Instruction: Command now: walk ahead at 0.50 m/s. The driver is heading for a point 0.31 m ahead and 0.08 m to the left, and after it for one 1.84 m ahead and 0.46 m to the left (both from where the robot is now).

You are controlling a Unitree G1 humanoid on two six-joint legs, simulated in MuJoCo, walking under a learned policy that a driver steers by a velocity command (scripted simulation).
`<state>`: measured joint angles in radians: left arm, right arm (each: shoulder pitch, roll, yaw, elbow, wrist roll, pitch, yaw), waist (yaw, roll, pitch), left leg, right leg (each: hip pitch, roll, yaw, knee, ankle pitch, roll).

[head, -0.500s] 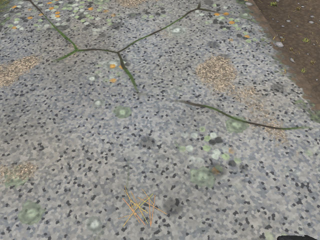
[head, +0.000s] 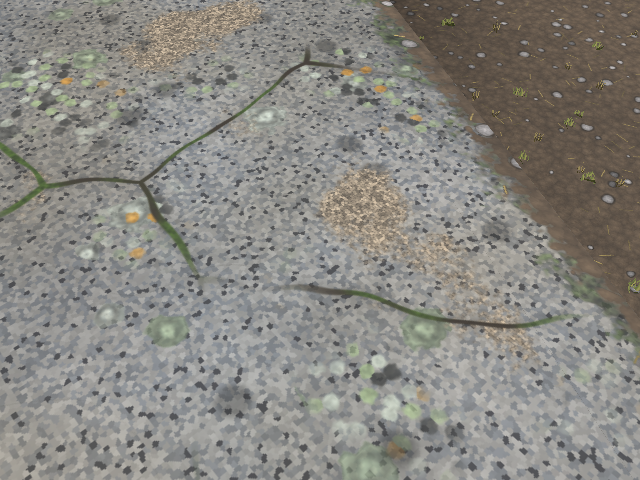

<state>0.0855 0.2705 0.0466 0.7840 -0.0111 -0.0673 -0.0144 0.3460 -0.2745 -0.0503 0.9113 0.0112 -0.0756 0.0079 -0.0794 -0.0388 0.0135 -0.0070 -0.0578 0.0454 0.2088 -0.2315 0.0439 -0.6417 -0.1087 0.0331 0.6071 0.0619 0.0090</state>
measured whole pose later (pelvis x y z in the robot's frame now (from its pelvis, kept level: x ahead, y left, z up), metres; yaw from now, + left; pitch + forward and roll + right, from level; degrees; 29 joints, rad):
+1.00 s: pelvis +0.29 -0.03 -0.01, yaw +24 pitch +2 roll +0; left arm 0.11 0.29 0.07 0.87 -0.01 0.01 0.02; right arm 0.13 -0.28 -0.07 0.70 -0.01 0.03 -0.02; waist -0.01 0.00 0.03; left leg -0.35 -0.08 -0.09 0.49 -0.16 0.04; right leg -0.37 -0.02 0.04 0.68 -0.32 0.06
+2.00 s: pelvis +0.34 -0.04 -0.01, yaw +26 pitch -2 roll +0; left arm 0.22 0.24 0.01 1.06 0.00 -0.01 0.02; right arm 0.15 -0.24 -0.04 1.05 0.00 0.02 -0.04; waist 0.01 0.00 0.03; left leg -0.23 -0.02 -0.09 0.50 -0.25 -0.01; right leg -0.14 0.01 0.00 0.49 -0.31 -0.01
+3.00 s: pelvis +0.72 +0.12 +0.00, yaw +25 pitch +1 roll -2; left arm 0.24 0.23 0.03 1.01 0.02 -0.08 -0.01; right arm 0.12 -0.26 -0.05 0.93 0.00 -0.05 -0.03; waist 0.04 0.04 0.04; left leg -0.57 0.10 -0.04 0.76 -0.14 -0.02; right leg -0.16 0.08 -0.07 0.29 -0.14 -0.08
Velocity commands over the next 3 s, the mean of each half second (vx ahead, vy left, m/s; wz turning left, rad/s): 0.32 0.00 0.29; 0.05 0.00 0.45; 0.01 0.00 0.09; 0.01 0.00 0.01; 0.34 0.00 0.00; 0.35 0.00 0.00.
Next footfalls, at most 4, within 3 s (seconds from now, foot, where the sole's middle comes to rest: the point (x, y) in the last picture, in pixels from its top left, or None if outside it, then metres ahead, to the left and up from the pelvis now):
0.12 right None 0.25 -0.15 -0.78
0.62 left None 0.34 0.10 -0.78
1.04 right None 0.40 -0.14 -0.78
2.68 right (273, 349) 0.80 0.07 -0.78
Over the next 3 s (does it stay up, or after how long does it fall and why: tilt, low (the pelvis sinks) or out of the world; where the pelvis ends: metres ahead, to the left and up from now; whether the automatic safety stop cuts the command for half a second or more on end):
stays up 0.72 0.12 0.00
